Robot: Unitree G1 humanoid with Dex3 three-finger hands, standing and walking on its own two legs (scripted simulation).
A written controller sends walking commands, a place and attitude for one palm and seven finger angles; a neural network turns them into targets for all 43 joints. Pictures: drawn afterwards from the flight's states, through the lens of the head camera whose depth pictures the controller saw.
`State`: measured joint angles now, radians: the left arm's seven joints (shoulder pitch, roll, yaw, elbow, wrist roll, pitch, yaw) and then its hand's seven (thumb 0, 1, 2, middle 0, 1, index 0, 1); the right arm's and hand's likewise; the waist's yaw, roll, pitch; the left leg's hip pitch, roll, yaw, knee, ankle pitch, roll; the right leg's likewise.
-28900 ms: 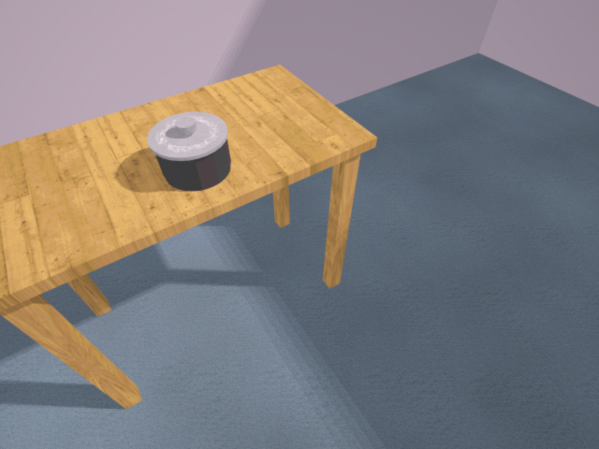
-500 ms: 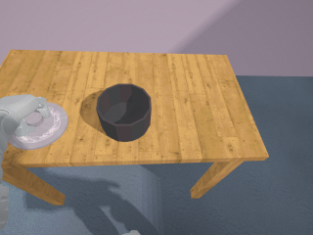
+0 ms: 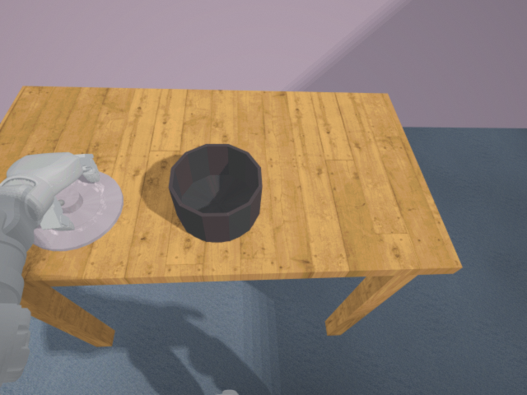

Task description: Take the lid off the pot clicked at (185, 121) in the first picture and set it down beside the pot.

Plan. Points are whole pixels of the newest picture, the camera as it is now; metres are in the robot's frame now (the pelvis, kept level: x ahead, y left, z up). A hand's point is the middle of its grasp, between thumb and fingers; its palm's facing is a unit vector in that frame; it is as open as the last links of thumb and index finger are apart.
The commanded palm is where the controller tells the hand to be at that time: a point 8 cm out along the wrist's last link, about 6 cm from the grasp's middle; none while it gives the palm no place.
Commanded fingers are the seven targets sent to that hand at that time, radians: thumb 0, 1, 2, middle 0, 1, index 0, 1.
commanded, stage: open the fingers wide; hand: left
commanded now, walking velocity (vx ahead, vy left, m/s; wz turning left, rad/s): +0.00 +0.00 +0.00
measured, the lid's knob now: (68, 200) +0.42 +0.35 -0.01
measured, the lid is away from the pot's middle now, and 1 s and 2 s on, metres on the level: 0.25 0.25 0.25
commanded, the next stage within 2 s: raise the empty hand in 0.12 s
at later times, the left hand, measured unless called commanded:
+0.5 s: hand (56, 193) +0.39 +0.33 +0.05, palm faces -0.40 -0.09 -0.91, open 11.1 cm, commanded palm +0.41 +0.32 +0.12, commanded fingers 0.00 -0.08 0.78 -0.41 -0.75 -0.41 -0.75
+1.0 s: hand (38, 169) +0.40 +0.33 +0.10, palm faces -0.40 -0.10 -0.91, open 11.1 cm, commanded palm +0.41 +0.32 +0.17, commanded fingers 0.00 -0.08 0.78 -0.41 -0.75 -0.41 -0.75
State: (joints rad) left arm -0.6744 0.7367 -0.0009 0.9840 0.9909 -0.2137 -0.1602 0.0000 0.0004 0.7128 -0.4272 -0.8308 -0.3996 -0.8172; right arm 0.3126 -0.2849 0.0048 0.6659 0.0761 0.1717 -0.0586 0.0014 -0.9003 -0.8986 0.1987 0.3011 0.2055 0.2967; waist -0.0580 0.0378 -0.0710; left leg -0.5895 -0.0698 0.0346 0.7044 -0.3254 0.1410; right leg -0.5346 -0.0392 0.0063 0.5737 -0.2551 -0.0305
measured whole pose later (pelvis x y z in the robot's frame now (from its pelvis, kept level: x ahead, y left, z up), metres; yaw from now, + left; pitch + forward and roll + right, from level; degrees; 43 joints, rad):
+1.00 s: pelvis +0.01 -0.03 +0.01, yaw +1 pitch +9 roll -3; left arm -0.75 0.82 0.03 0.94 0.94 -0.22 -0.34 0.00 -0.07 0.78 -0.42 -0.75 -0.42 -0.75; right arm 0.28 -0.29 0.03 0.66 0.09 0.17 -0.08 0.00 -0.90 -0.90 0.20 0.30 0.20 0.30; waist -0.05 0.04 -0.04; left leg -0.46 -0.06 0.00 0.58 -0.28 0.11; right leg -0.40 -0.03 -0.01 0.46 -0.21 0.02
